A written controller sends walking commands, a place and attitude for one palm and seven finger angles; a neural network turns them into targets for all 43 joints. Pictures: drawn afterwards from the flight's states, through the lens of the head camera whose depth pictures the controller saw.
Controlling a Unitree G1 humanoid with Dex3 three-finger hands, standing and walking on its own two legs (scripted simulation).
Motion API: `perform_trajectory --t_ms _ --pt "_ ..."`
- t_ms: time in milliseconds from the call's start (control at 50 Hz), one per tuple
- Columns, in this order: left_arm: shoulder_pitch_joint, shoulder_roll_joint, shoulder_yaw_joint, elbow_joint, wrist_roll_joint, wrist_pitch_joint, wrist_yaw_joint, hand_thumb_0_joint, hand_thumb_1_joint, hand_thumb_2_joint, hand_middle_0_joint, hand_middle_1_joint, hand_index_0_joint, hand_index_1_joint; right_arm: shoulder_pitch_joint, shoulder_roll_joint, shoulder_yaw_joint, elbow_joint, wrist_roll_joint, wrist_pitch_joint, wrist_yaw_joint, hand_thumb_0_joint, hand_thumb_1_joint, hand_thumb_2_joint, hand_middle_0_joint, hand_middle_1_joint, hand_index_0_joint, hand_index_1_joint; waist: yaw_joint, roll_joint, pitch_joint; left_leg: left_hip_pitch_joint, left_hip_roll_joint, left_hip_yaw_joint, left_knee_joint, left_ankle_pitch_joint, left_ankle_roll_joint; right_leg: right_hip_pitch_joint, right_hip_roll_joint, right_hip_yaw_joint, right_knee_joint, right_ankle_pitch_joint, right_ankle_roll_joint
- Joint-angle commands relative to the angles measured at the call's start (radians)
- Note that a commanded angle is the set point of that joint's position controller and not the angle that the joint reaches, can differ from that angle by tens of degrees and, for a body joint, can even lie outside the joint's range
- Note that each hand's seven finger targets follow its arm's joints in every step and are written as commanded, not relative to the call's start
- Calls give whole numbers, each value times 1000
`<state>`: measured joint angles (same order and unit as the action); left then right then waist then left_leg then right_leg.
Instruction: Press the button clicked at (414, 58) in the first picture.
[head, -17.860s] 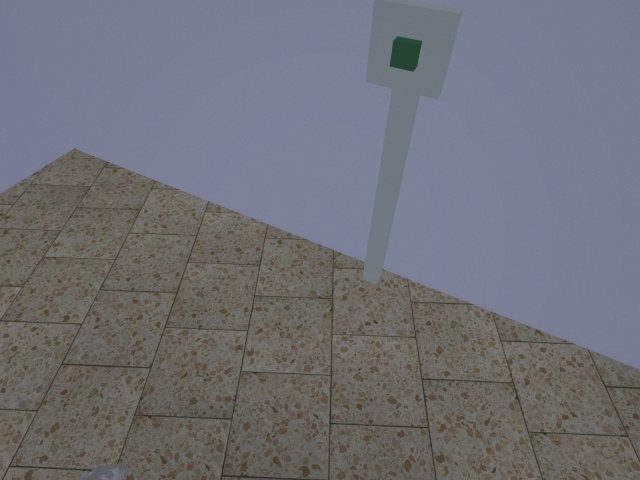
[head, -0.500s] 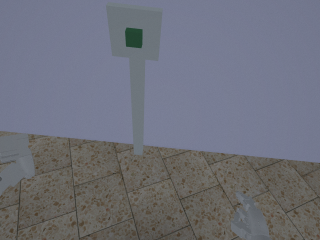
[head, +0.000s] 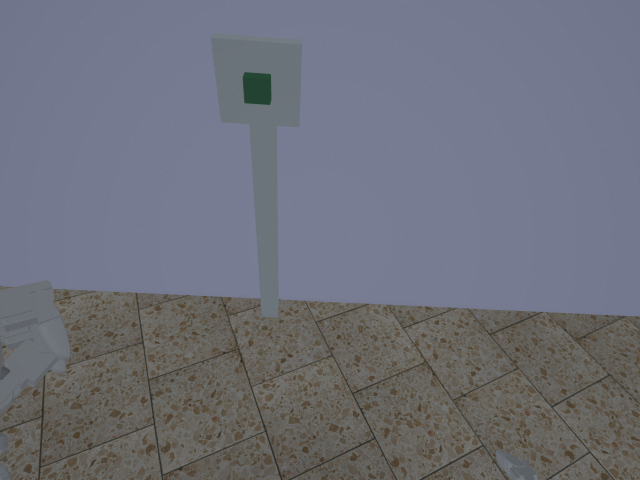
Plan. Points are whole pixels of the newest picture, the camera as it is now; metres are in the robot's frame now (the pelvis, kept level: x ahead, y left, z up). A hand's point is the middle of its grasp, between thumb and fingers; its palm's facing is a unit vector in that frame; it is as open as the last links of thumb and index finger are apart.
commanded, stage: stop stepping back and stand still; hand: left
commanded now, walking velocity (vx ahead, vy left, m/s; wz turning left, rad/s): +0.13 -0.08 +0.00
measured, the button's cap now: (257, 88) +0.83 +0.16 +0.13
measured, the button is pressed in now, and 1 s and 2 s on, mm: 0 0 0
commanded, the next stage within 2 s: let the arm hang, fingers relaxed in 0.28 s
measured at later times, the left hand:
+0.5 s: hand (99, 424) +0.19 +0.25 +0.02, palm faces +0.24 -0.88 -0.42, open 3.0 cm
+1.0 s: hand out of the picture -0.10 +0.21 -0.16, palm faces +0.09 -0.97 -0.24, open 5.9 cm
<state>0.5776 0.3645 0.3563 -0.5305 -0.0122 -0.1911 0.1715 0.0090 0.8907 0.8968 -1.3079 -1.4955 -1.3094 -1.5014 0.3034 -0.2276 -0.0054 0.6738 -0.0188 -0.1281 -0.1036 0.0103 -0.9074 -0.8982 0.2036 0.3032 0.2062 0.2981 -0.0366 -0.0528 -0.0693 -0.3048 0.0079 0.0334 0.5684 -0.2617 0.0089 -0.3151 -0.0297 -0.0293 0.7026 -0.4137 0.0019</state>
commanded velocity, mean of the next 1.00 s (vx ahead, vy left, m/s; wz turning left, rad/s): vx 0.03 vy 0.00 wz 0.00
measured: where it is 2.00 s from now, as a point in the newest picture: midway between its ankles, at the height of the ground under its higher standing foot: outside the picture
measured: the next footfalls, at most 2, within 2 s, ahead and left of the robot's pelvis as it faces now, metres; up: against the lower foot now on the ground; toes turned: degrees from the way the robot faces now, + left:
none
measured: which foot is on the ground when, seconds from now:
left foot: down 0.00-1.00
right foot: down 0.00-1.00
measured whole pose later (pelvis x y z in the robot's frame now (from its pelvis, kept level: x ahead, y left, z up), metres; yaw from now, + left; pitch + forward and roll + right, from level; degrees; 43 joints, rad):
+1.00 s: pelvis -0.03 +0.02 +0.01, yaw +4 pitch -2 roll +0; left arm 0.36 0.20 0.01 1.16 0.01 0.03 0.02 0.00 0.91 0.90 -0.46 -0.60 -0.46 -0.60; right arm 0.32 -0.18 -0.01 1.11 -0.02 0.03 -0.02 0.00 -0.92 -0.90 0.20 0.30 0.20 0.30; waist 0.00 0.02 0.07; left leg -0.26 0.01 0.01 0.44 -0.15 0.00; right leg -0.19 -0.01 -0.04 0.44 -0.22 0.00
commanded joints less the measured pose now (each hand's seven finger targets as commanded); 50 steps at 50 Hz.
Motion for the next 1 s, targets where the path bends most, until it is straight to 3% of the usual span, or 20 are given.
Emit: perform_trajectory --t_ms 0,40,60,100,120,180,220,260,300,320,340,360,400,440,460,500,600,640,740,980 --pt "14 175 116 -257 -1 -86 12 0 900 900 -1300 -1500 -1300 -1500 -150 -107 -27 -181 2 -85 20 0 -900 -900 200 300 200 300 28 231 55 -61 246 -298 -313 -128 143 8 20 -20 11 -57 -4" --pt "54 165 110 -238 2 -78 8 0 900 900 -1300 -1500 -1300 -1500 -164 -111 -28 -195 8 -73 25 0 -900 -900 200 300 200 300 35 209 51 -201 166 -167 -258 -279 81 201 32 -58 -175 21 -17" --pt "67 174 119 -200 5 -77 6 0 900 900 -1300 -1500 -1300 -1500 -168 -107 -32 -198 4 -59 24 0 -900 -900 200 300 200 300 34 146 71 -291 107 -106 -151 -332 52 243 -7 28 -260 -39 -48" --pt "21 212 157 -191 -4 -75 8 0 900 900 -1300 -1500 -1300 -1500 -155 -98 -50 -206 6 -35 28 0 -900 -900 200 300 200 300 39 -177 66 -343 -16 4 349 -226 3 107 -304 529 -537 -394 -207" --pt "-17 206 158 -199 -7 -83 10 0 900 900 -1300 -1500 -1300 -1500 -154 -114 -55 -196 5 -34 33 0 -900 -900 200 300 200 300 34 -157 76 -343 -6 -33 530 -194 -4 54 -342 585 -569 -326 -240" --pt "-26 168 121 -157 -6 -92 0 0 900 900 -1300 -1500 -1300 -1500 -140 -78 -26 -179 0 -28 29 0 -900 -900 200 300 200 300 6 -63 76 -179 63 -39 386 -111 4 -74 -249 281 -501 -157 -179" --pt "-55 161 100 -184 -1 -92 3 0 900 900 -1300 -1500 -1300 -1500 -174 -75 -23 -184 2 -35 14 0 -900 -900 200 300 200 300 19 -94 64 -35 62 0 153 -108 19 -102 -216 184 -463 -147 -149" --pt "-35 153 96 -188 2 -90 14 0 900 900 -1300 -1500 -1300 -1500 -155 -77 -20 -174 -4 -48 4 0 -900 -900 200 300 200 300 20 5 49 103 25 49 -61 -60 24 -104 -158 144 -398 -151 -114" --pt "-74 151 86 -268 0 -105 15 0 900 900 -1300 -1500 -1300 -1500 -160 -111 -30 -196 -6 -59 3 0 -900 -900 200 300 200 300 27 219 61 102 145 -153 -233 -128 72 -86 -49 83 -197 -37 -46" --pt "-67 152 85 -274 1 -107 18 0 900 900 -1300 -1500 -1300 -1500 -162 -117 -33 -210 3 -59 4 0 -900 -900 200 300 200 300 29 267 46 101 237 -288 -265 -76 109 -85 6 21 -83 65 -11" --pt "-32 164 109 -234 -4 -108 11 0 900 900 -1300 -1500 -1300 -1500 -158 -103 -27 -194 10 -58 10 0 -900 -900 200 300 200 300 35 252 24 -8 255 -310 -318 -213 112 0 21 -1 -57 6 6" --pt "-156 -34 -236 555 80 121 -145 0 900 900 -1300 -1500 -1300 -1500 -133 -279 -84 26 -13 -28 113 0 -900 -900 200 300 200 300 -36 299 141 -121 212 -294 -163 92 114 -145 -7 -28 87 58 12" --pt "-137 -108 -254 640 46 206 -164 0 900 900 -1227 -1420 -1227 -1420 -110 -142 -53 -5 -10 52 99 0 -900 -900 200 300 200 300 21 138 43 -125 219 -247 -128 320 120 -51 5 15 65 -58 8" --pt "-139 -77 -266 763 53 193 -164 0 900 900 -1153 -1340 -1153 -1340 -114 -115 -33 -2 -8 60 91 0 -900 -900 200 300 200 300 64 -149 -53 -67 117 -129 19 338 50 121 -42 54 -163 355 -13" --pt "-179 -28 -264 832 55 185 -164 0 900 900 -1117 -1300 -1117 -1300 -91 -88 -32 12 2 68 94 0 -900 -900 200 300 200 300 38 -265 -49 -62 41 -55 73 173 8 123 -144 155 -240 510 -51" --pt "-259 13 -270 979 46 185 -162 0 900 900 -1043 -1220 -1043 -1220 -85 -89 -39 46 -9 108 97 0 -900 -900 200 300 200 300 22 -265 36 -39 -7 -28 95 -19 -8 60 -185 196 -295 559 -106" --pt "-331 -19 -309 1274 27 195 -152 0 900 900 -860 -1020 -860 -1020 -80 -76 -18 171 -11 134 99 0 -900 -900 200 300 200 300 15 207 125 53 82 -109 -131 148 9 -17 -54 87 -280 170 -49" --pt "-274 -45 -301 1358 25 197 -149 0 900 900 -787 -940 -787 -940 -85 -71 -20 199 -14 138 91 0 -900 -900 200 300 200 300 46 264 119 -47 105 -158 -211 0 30 92 -27 59 -301 113 -42" --pt "-261 -48 -315 1501 24 191 -154 0 900 900 -603 -740 -603 -740 -20 -60 -28 276 -6 140 83 0 -900 -900 200 300 200 300 34 113 80 30 85 -131 -226 -54 23 96 -45 70 -362 99 -55" --pt "-226 -58 -326 1654 23 188 -143 0 900 900 -200 -300 -200 -300 48 -50 -30 399 -1 142 76 0 -900 -900 200 300 200 300 28 71 154 80 82 -109 -241 -40 23 29 -58 71 -395 38 -58"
